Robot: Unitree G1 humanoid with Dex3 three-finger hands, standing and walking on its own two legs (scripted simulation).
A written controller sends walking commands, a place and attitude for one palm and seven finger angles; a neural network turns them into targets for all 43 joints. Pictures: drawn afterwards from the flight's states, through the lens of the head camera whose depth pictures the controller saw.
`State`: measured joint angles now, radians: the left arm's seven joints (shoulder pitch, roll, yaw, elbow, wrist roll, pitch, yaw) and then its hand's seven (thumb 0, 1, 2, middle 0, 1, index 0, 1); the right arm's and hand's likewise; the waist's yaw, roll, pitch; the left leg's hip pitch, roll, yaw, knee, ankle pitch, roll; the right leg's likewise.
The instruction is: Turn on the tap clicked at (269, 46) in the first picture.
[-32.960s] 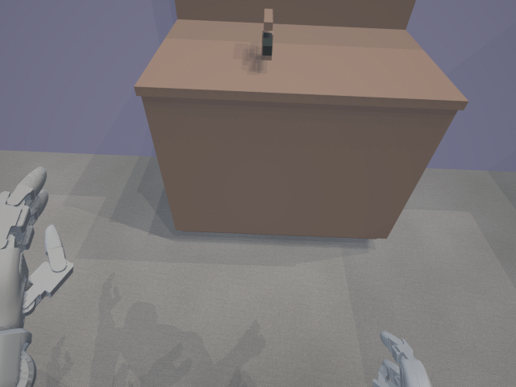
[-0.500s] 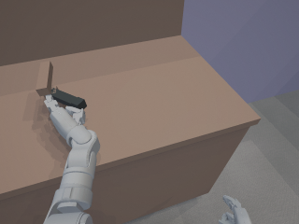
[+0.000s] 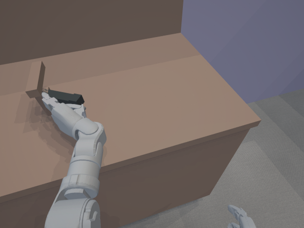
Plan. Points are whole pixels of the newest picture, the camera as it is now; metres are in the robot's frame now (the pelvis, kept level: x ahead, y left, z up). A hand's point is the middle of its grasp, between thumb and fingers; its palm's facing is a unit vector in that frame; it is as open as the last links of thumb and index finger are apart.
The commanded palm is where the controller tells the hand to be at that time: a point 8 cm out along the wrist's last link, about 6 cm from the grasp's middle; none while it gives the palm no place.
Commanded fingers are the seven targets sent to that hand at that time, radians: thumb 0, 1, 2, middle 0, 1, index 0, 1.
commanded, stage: push the lever round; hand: left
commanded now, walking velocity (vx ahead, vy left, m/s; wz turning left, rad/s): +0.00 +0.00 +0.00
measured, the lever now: (76, 100) +0.42 +0.25 +0.12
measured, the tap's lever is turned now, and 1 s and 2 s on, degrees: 57 78 78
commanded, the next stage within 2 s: lift the hand up off the lever in 0.76 s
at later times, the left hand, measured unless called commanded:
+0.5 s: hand (85, 105) +0.41 +0.22 +0.11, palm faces +0.85 -0.52 -0.11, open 7.7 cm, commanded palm +0.37 +0.23 +0.11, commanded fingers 0.00 0.90 0.90 -0.15 -0.15 -0.15 -0.15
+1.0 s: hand (89, 98) +0.44 +0.22 +0.11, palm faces +0.85 -0.52 -0.10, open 7.7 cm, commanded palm +0.38 +0.23 +0.11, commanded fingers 0.00 0.90 0.90 -0.15 -0.15 -0.15 -0.15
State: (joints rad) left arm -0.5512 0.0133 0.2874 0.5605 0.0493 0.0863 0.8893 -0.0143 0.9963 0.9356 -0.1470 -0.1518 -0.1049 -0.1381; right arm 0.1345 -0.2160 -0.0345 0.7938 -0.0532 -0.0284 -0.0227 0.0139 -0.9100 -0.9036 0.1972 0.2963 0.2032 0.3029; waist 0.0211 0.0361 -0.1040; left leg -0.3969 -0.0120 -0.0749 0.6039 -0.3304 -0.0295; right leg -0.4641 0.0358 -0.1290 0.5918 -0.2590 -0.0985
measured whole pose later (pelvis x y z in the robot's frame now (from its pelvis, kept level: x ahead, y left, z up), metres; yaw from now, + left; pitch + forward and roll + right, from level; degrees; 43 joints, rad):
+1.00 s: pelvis -0.01 -0.01 -0.01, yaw -1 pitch +10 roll +1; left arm -0.74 0.12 0.45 0.82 0.08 0.00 0.89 0.02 0.97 0.95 -0.15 -0.15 -0.11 -0.13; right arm 0.24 -0.23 -0.05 0.80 -0.06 -0.03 0.01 0.01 -0.91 -0.90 0.20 0.30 0.20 0.30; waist -0.06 0.03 -0.13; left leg -0.49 0.00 -0.05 0.64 -0.33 -0.03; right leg -0.57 0.05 -0.11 0.63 -0.25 -0.11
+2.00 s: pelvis +0.01 +0.01 +0.01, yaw -2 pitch +6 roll +1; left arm -0.61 0.02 0.37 0.52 0.04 0.22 0.85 0.01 0.90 0.90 -0.17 -0.16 -0.15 -0.15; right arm 0.17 -0.20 -0.04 0.79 -0.06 -0.06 0.01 0.01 -0.91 -0.90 0.20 0.30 0.20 0.30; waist 0.01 0.03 -0.11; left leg -0.33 -0.01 -0.03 0.55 -0.32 -0.02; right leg -0.42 0.04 -0.09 0.55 -0.24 -0.08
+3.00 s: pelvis +0.00 -0.01 +0.01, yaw -2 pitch +3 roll +1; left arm -0.64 0.04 0.35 0.44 0.01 0.33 0.84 0.01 0.90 0.90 -0.15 -0.15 -0.15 -0.15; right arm 0.11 -0.22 -0.03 0.80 -0.02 -0.06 -0.03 0.02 -0.91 -0.90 0.20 0.30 0.20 0.30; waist 0.03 0.06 -0.10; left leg -0.23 0.01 -0.04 0.44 -0.26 -0.04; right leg -0.32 0.06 -0.09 0.46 -0.19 -0.11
